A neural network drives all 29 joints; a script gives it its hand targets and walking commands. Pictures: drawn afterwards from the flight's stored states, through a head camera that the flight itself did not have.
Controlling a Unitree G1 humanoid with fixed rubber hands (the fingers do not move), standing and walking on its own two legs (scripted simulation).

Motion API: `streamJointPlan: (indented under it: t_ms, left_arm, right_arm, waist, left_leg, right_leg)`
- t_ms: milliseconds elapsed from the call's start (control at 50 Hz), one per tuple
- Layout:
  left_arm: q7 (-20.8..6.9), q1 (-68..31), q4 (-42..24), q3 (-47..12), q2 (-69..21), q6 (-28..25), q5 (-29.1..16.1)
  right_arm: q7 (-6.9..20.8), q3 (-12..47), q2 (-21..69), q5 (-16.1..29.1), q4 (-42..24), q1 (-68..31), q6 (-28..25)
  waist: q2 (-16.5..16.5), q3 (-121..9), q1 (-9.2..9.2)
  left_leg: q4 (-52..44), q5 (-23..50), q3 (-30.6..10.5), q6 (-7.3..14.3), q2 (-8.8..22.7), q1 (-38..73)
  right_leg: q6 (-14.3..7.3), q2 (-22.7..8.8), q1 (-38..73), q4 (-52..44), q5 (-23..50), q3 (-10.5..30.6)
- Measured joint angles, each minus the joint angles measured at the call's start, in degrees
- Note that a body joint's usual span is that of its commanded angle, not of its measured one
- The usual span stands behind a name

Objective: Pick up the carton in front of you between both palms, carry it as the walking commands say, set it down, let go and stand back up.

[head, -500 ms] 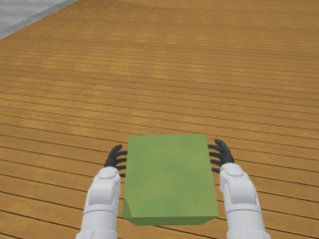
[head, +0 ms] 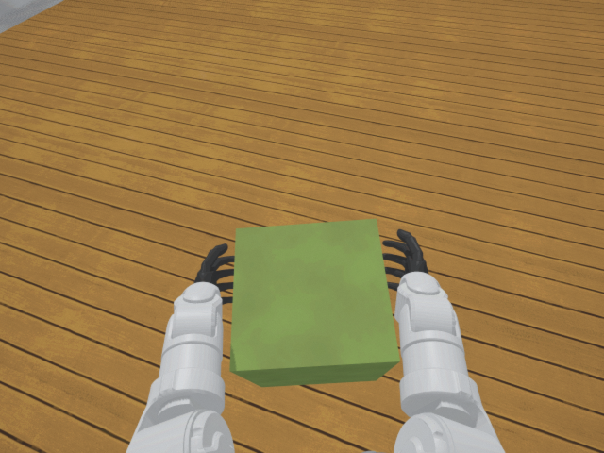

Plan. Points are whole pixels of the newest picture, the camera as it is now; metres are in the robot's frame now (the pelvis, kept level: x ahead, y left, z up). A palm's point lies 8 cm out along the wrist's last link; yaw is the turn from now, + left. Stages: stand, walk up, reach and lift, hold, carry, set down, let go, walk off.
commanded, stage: set down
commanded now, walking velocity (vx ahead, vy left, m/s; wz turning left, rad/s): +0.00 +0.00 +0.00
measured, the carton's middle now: (312, 312) +0.35 +0.00 -0.09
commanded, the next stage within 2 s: none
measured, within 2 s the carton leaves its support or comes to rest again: neither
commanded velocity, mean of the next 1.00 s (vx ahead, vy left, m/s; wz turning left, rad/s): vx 0.00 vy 0.00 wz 0.00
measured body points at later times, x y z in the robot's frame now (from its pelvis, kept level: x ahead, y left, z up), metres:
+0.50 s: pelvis -0.04 +0.02 -0.13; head +0.18 +0.01 +0.27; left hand +0.41 +0.15 -0.20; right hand +0.36 -0.14 -0.19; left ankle +0.00 +0.14 -0.73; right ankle +0.07 -0.11 -0.73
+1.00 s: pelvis -0.06 +0.03 -0.25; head +0.23 +0.03 +0.10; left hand +0.45 +0.13 -0.37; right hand +0.38 -0.16 -0.35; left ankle +0.00 +0.14 -0.73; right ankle +0.07 -0.11 -0.73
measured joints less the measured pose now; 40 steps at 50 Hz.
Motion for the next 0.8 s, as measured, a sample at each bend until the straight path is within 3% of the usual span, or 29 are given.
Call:
streamJointPlan:
  t_ms: [120, 280, 400, 620, 800]
  left_arm:
    - [-0.51, -2.1, 1.62, -1.01, 1.87, -8.66, -1.61]
    - [2.89, -5.19, 1.21, -7.36, 5.49, -16.81, -10.21]
    - [4.97, -9.0, 0.82, -8.62, 6.92, -16.2, -14.21]
    - [6.26, -16.71, 7.5, -7.74, 8.31, -13.46, -13.47]
    - [8.11, -21.76, 10.59, -11.37, 10.9, -14.22, -15.45]
  right_arm:
    - [-2.23, -0.49, 0.25, 1.5, 0.99, -0.64, -10.15]
    - [-7.05, 3.07, 0.16, 8.92, -2.48, -0.48, -20.04]
    - [-8.44, 3.32, 0.77, 11.36, -5.16, -2.4, -20.33]
    - [-6.35, -1.69, -0.39, 9.12, -2.63, -8.35, -16.63]
    - [-7.1, -2.62, -2.04, 11.0, -0.98, -12.58, -17.45]
  waist:
    - [-0.72, 0.14, -0.05]
    - [-1.56, -2.92, 0.08]
    - [-0.63, -9.36, -0.68]
    - [0.4, -16.02, -2.41]
    - [-0.33, -16.02, -3.17]
  left_leg:
    - [7.21, -0.88, -0.55, -0.99, -0.8, -16.53]
    - [19.9, -3.12, 0.44, -1.86, -2.54, -42.1]
    - [30.55, -6.16, 0.88, -1.34, -4.07, -57.35]
    - [44.02, -10.27, 2.15, -0.29, -5.87, -73.85]
    - [53.53, -12.92, 2.66, -0.53, -6.66, -84.93]
  right_leg:
    - [0.04, 0.25, -16.37, 6.55, -0.46, 0.29]
    - [1.28, 0.35, -42.19, 18.73, -2.0, 2.23]
    - [2.67, 0.3, -57.23, 28.81, -4.82, 3.09]
    - [4.65, 0.78, -73.58, 41.77, -8.73, 4.72]
    - [5.43, 1.74, -84.86, 51.2, -11.03, 5.32]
